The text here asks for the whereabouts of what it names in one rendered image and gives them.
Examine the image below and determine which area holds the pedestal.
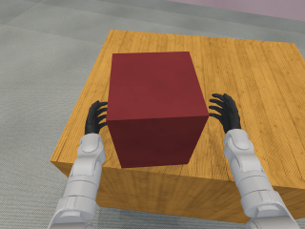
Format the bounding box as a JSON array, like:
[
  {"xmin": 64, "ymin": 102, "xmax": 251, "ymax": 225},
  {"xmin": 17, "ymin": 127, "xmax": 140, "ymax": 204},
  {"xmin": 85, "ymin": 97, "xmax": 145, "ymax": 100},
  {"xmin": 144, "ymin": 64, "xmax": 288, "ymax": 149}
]
[{"xmin": 50, "ymin": 30, "xmax": 305, "ymax": 224}]

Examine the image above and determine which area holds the left robot forearm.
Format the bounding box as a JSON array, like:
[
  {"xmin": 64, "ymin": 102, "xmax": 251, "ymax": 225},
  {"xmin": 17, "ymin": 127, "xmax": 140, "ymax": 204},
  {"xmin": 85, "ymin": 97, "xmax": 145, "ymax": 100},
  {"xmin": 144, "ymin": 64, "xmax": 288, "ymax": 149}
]
[{"xmin": 47, "ymin": 133, "xmax": 106, "ymax": 229}]

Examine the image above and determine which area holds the carton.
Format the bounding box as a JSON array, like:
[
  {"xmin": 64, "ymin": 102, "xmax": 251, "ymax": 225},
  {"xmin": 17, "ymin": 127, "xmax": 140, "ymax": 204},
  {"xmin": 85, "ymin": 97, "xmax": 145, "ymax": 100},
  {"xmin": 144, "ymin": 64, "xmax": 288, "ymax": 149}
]
[{"xmin": 106, "ymin": 52, "xmax": 210, "ymax": 169}]

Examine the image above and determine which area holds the right robot forearm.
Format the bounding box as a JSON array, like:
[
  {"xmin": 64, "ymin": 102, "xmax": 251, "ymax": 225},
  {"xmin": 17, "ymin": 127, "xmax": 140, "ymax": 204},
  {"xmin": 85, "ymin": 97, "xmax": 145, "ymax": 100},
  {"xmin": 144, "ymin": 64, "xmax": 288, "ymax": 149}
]
[{"xmin": 223, "ymin": 129, "xmax": 300, "ymax": 229}]

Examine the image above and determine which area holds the left robot hand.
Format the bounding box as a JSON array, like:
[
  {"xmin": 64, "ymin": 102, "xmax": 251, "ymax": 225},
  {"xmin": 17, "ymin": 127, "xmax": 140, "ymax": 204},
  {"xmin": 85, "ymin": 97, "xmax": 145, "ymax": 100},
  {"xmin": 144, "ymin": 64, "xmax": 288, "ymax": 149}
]
[{"xmin": 84, "ymin": 100, "xmax": 108, "ymax": 135}]

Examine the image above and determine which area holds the right robot hand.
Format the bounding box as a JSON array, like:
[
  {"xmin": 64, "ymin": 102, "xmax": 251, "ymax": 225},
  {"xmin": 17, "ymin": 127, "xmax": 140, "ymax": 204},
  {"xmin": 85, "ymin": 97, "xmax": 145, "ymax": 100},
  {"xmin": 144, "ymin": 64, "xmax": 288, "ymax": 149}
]
[{"xmin": 209, "ymin": 94, "xmax": 241, "ymax": 134}]

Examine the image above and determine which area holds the robot right upper arm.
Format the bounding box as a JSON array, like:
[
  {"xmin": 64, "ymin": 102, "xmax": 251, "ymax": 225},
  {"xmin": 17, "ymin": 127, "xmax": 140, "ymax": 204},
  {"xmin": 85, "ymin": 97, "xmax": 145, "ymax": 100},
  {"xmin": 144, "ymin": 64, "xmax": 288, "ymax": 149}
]
[{"xmin": 246, "ymin": 216, "xmax": 299, "ymax": 229}]

